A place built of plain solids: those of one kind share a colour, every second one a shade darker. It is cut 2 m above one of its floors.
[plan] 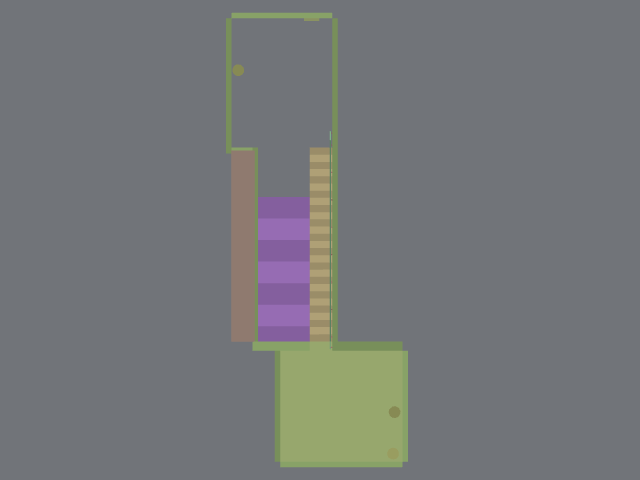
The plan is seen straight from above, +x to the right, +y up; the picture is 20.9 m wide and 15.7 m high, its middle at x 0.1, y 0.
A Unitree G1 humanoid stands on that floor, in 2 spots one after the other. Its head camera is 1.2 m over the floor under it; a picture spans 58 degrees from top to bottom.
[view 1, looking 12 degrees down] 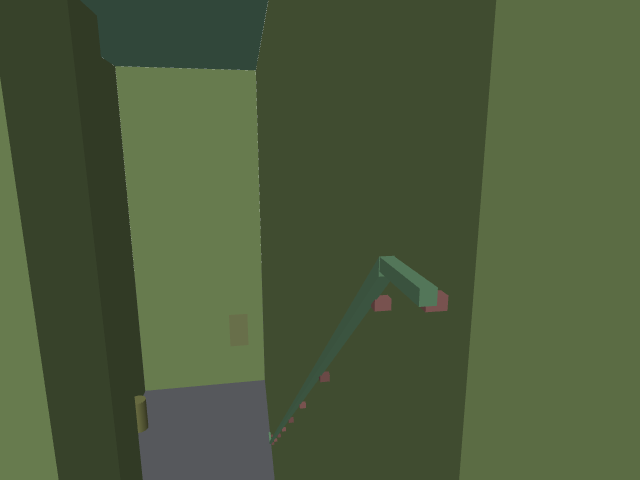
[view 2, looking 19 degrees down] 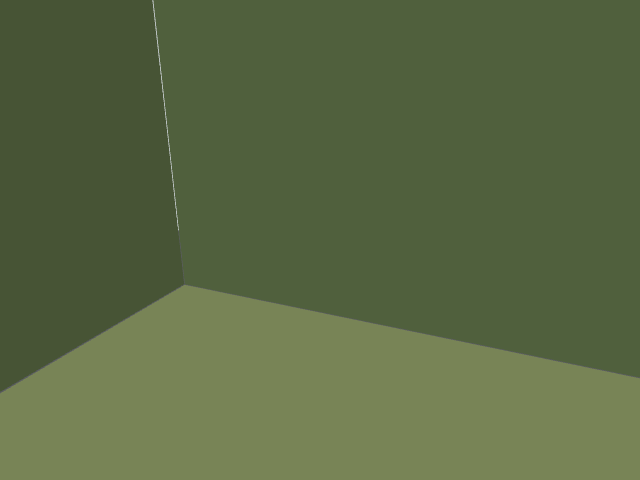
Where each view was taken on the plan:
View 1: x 0.09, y -4.32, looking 80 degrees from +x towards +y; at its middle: wall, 2.42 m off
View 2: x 0.83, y -5.43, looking -157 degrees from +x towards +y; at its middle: wall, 2.34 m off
